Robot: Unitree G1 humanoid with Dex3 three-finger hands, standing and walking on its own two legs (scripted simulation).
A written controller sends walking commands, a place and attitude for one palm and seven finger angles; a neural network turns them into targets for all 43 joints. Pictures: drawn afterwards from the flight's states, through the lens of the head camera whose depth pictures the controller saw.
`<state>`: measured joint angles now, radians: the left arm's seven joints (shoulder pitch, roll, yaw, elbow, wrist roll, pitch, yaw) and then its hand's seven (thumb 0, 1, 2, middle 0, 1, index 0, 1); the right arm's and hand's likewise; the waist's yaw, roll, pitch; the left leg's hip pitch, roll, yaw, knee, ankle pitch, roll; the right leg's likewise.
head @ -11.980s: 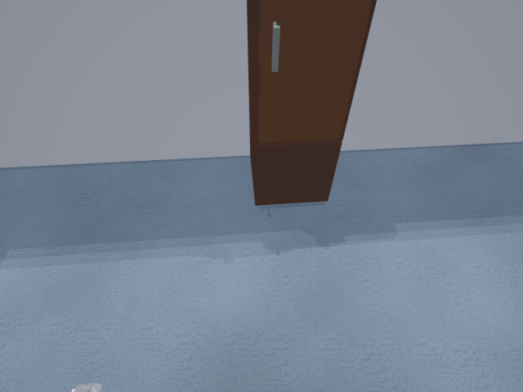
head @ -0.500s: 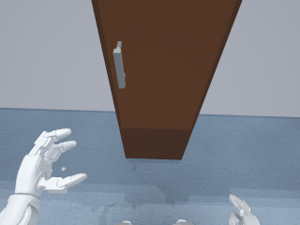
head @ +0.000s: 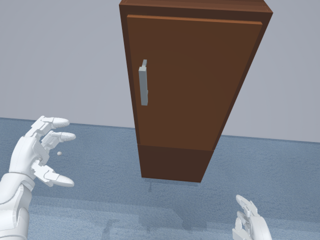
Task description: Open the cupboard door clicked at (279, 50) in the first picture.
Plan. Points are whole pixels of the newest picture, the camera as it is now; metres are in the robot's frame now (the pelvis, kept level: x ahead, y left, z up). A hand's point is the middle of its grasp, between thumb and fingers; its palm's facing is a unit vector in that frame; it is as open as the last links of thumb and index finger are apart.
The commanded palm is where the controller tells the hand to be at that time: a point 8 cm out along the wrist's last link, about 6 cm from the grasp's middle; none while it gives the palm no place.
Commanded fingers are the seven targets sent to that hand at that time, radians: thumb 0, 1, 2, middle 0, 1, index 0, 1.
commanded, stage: raise the hand with hooked fingers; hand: left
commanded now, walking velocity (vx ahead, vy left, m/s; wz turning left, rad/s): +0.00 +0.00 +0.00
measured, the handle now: (144, 83) +0.55 +0.10 +0.08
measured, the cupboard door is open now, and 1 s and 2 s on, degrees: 0 0 0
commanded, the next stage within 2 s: move the hooked fingers beside the handle in 0.66 s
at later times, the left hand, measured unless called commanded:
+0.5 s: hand (61, 140) +0.30 +0.26 +0.11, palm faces +0.04 -1.00 -0.04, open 14.0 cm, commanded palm +0.27 +0.31 +0.11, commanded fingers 0.00 -0.50 0.30 -0.30 -1.20 -0.30 -1.20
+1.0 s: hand (72, 135) +0.32 +0.24 +0.11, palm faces +0.02 -1.00 -0.02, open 14.0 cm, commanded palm +0.30 +0.29 +0.11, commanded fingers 0.00 -0.50 0.30 -0.30 -1.20 -0.30 -1.20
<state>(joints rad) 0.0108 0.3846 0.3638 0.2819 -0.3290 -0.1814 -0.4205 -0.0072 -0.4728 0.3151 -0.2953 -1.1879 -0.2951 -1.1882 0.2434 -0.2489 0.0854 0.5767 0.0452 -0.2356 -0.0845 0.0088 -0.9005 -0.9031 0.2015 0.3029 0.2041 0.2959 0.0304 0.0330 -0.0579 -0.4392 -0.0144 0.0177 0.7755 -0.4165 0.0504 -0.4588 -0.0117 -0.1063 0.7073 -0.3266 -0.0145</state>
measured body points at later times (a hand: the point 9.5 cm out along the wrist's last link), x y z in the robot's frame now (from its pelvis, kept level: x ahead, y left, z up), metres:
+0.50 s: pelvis +0.00 -0.01 +0.01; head +0.02 -0.01 +0.46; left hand +0.29 +0.31 +0.11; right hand +0.15 -0.26 -0.07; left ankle -0.01 +0.08 -0.71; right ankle +0.02 -0.12 -0.71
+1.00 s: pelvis +0.00 -0.02 +0.01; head +0.02 -0.02 +0.46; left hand +0.31 +0.29 +0.11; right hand +0.16 -0.26 -0.08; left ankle -0.01 +0.08 -0.71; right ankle +0.02 -0.12 -0.71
